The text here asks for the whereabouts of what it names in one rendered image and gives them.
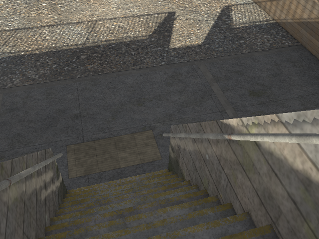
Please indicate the stairs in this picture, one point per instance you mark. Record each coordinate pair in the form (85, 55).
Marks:
(154, 205)

